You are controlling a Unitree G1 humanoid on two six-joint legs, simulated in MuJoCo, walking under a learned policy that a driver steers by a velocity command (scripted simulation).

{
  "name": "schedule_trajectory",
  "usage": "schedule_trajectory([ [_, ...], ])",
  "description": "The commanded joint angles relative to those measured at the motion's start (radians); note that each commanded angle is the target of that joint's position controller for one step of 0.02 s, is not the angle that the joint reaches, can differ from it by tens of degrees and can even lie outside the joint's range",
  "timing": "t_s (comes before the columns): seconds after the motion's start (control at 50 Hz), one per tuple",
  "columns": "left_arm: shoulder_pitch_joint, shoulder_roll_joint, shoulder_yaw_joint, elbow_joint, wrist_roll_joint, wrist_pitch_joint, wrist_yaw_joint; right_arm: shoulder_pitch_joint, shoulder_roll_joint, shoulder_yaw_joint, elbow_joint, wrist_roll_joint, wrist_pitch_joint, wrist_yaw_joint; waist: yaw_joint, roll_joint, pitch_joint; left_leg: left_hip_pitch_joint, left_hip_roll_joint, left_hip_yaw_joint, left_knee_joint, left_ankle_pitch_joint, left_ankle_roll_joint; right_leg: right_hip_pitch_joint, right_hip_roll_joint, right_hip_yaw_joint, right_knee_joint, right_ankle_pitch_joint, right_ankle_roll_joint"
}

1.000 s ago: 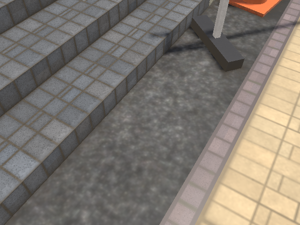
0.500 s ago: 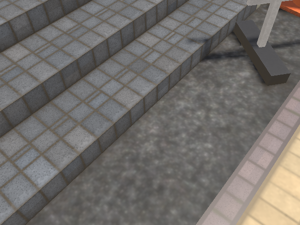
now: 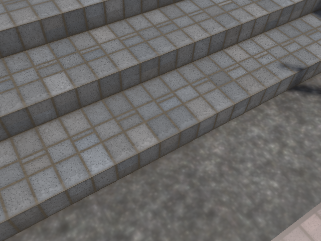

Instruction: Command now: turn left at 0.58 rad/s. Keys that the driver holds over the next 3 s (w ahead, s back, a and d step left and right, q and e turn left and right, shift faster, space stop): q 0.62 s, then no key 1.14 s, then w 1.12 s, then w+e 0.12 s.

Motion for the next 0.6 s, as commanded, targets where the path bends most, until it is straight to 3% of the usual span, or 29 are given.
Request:
schedule_trajectory([
  [0.02,-0.026,0.09,0.017,-0.07,-0.007,-0.028,-0.014,-0.009,-0.177,-0.055,-0.077,0.005,0.0,0.003,-0.009,0.174,-0.115,0.17,0.243,-0.336,-0.112,0.225,0.174,0.01,0.018,-0.001,-0.107,-0.026,-0.008],
  [0.08,0.05,0.098,0.024,-0.049,-0.006,-0.04,-0.026,-0.054,-0.168,-0.054,-0.09,0.027,0.01,0.002,0.041,0.163,-0.126,0.149,0.192,-0.351,-0.056,0.242,0.126,0.17,0.014,-0.021,-0.374,0.136,-0.042],
  [0.1,0.083,0.133,0.036,-0.04,0.002,-0.039,-0.025,-0.043,-0.146,-0.049,-0.093,0.028,0.01,-0.001,0.041,0.123,-0.141,0.07,0.15,-0.318,-0.007,0.122,0.08,0.289,-0.063,0.018,-0.426,0.229,-0.073],
  [0.12,0.09,0.198,0.048,-0.05,0.019,-0.031,-0.018,0.012,-0.088,-0.035,-0.091,0.013,0.01,0.003,0.003,-0.092,-0.159,-0.075,0.038,-0.173,0.204,-0.205,0.019,0.407,-0.276,0.203,-0.447,0.357,-0.158],
  [0.14,0.07,0.234,0.053,-0.049,0.051,-0.027,-0.021,-0.001,-0.133,-0.05,-0.124,0.019,-0.001,0.003,-0.008,-0.308,-0.093,-0.261,-0.07,-0.021,0.392,-0.46,-0.037,0.347,-0.426,0.419,-0.477,0.51,-0.328],
  [0.16,0.018,0.178,0.039,-0.082,0.045,-0.031,-0.018,0.024,-0.211,-0.074,-0.098,0.003,-0.007,0.005,-0.012,-0.203,-0.085,-0.272,0.004,-0.031,0.59,-0.419,-0.076,0.322,-0.448,0.381,-0.473,0.512,-0.37],
  [0.18,-0.03,0.127,0.025,-0.095,0.035,-0.029,-0.011,0.039,-0.227,-0.085,-0.071,0.01,-0.003,0.009,-0.027,-0.148,-0.075,-0.266,0.014,-0.018,0.66,-0.349,-0.092,0.301,-0.379,0.27,-0.457,0.479,-0.323],
  [0.2,-0.056,0.108,0.018,-0.105,0.023,-0.025,-0.006,0.056,-0.198,-0.083,-0.047,0.011,0.009,0.006,-0.034,-0.122,-0.063,-0.274,0.022,-0.005,0.703,-0.296,-0.112,0.305,-0.315,0.187,-0.445,0.424,-0.279],
  [0.22,-0.058,0.097,0.013,-0.106,0.009,-0.022,0.0,0.055,-0.174,-0.076,-0.047,0.01,0.017,0.007,-0.021,-0.126,-0.046,-0.303,0.027,0.005,0.748,-0.253,-0.13,0.313,-0.297,0.146,-0.442,0.434,-0.275],
  [0.26,-0.026,0.104,0.01,-0.102,0.015,-0.01,0.01,0.02,-0.13,-0.061,-0.067,0.021,0.02,0.015,0.002,-0.139,-0.034,-0.307,0.043,0.063,0.721,-0.206,-0.151,0.318,-0.264,0.062,-0.453,0.46,-0.282],
  [0.32,0.037,0.135,0.019,-0.094,0.024,0.004,0.018,-0.052,-0.104,-0.045,-0.103,0.022,0.016,0.019,0.055,-0.161,-0.059,-0.317,0.085,0.1,0.571,-0.198,-0.168,0.42,-0.294,0.036,-0.45,0.49,-0.304],
  [0.38,0.026,0.177,0.033,-0.098,0.016,0.009,0.008,-0.064,-0.086,-0.031,-0.119,0.012,0.015,0.03,0.062,-0.176,-0.08,-0.2,0.117,0.145,0.414,-0.214,-0.155,0.396,-0.319,-0.014,-0.446,0.507,-0.305],
  [0.44,0.019,0.202,0.042,-0.096,0.002,0.009,-0.006,-0.045,-0.104,-0.035,-0.122,0.016,0.019,0.039,0.054,-0.191,-0.081,-0.096,0.11,0.193,0.283,-0.198,-0.127,0.364,-0.337,-0.045,-0.429,0.521,-0.294],
  [0.5,0.001,0.205,0.043,-0.089,-0.026,0.006,-0.012,0.02,-0.106,-0.045,-0.106,0.016,0.025,0.049,0.004,-0.176,-0.084,0.042,0.085,0.228,0.037,-0.054,-0.064,0.336,-0.336,-0.085,-0.34,0.477,-0.237],
  [0.52,0.036,0.175,0.036,-0.072,-0.029,0.003,-0.014,0.058,-0.124,-0.056,-0.09,0.013,0.025,0.045,-0.008,-0.135,-0.093,0.149,0.063,0.216,-0.061,0.034,-0.031,0.281,-0.305,-0.127,-0.262,0.405,-0.183],
  [0.54,0.08,0.126,0.023,-0.064,-0.004,0.0,-0.019,0.098,-0.195,-0.078,-0.088,0.014,0.021,0.034,-0.004,0.049,-0.113,0.322,0.165,0.048,-0.11,0.319,0.022,0.114,-0.229,-0.218,-0.058,0.2,-0.095],
  [0.56,0.034,0.07,-0.002,-0.131,0.044,-0.004,-0.019,0.09,-0.318,-0.098,-0.12,-0.003,0.011,0.024,0.011,0.354,-0.104,0.403,0.434,-0.346,-0.112,0.605,0.216,-0.203,-0.072,-0.24,0.211,-0.298,-0.002],
  [0.58,-0.059,0.122,0.015,-0.144,0.029,-0.006,-0.008,0.123,-0.256,-0.082,-0.122,-0.033,-0.016,0.036,-0.076,0.229,-0.173,0.347,0.468,-0.38,-0.139,0.547,0.315,-0.221,-0.053,-0.067,0.395,-0.352,-0.002],
  [0.6,-0.061,0.142,0.022,-0.143,0.006,-0.002,-0.006,0.084,-0.227,-0.068,-0.11,-0.033,-0.034,0.038,-0.044,0.172,-0.136,0.308,0.417,-0.288,-0.147,0.463,0.276,-0.228,-0.073,-0.036,0.443,-0.277,-0.018],
])
Next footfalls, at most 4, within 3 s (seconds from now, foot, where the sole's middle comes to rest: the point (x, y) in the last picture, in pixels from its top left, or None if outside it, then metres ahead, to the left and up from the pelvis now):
0.10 right None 0.06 -0.14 -0.78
0.54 left None -0.01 0.13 -0.78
0.98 right None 0.09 -0.08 -0.78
2.10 left None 0.04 0.19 -0.78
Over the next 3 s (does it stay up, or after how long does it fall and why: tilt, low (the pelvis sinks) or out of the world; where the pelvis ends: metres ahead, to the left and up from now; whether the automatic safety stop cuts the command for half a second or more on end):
stays up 0.45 0.26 0.00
